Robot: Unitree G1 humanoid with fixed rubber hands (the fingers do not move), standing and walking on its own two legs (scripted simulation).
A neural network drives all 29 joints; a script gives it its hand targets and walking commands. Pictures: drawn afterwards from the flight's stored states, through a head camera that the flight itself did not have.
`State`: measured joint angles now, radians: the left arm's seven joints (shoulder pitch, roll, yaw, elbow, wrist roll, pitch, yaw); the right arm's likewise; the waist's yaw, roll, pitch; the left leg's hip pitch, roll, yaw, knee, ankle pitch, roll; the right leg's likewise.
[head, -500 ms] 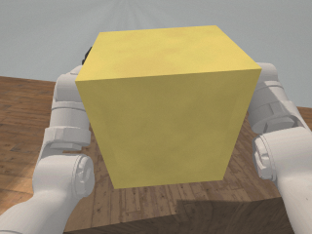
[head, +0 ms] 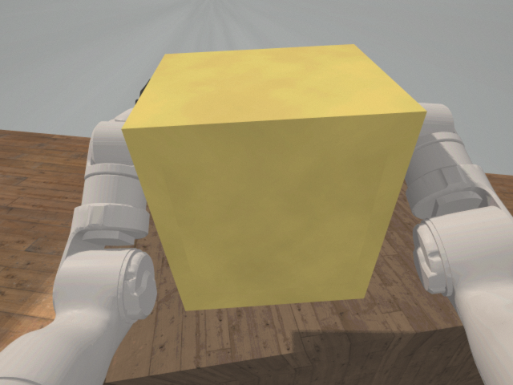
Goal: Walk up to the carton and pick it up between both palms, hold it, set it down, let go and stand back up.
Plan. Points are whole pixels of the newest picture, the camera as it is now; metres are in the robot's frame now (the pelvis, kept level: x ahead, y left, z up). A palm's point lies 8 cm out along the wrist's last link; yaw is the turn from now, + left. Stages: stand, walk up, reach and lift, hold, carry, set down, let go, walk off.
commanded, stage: hold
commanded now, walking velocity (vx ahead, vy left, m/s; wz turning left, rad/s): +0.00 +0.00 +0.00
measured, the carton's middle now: (267, 180) +0.29 -0.01 +0.27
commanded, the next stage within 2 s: none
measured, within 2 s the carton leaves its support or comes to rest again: neither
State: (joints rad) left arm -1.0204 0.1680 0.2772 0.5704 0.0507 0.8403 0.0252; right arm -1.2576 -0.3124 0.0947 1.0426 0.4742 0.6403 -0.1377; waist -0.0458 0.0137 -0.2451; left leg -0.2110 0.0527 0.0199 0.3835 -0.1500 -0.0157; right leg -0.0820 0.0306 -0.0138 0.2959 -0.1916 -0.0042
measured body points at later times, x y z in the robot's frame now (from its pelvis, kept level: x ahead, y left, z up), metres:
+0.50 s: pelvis +0.01 +0.00 +0.00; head -0.08 +0.02 +0.44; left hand +0.39 +0.17 +0.29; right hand +0.40 -0.15 +0.32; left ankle +0.04 +0.13 -0.75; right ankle -0.02 -0.11 -0.75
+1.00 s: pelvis +0.01 +0.00 +0.00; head -0.09 +0.01 +0.44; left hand +0.38 +0.17 +0.31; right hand +0.39 -0.16 +0.33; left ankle +0.04 +0.13 -0.75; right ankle -0.02 -0.11 -0.75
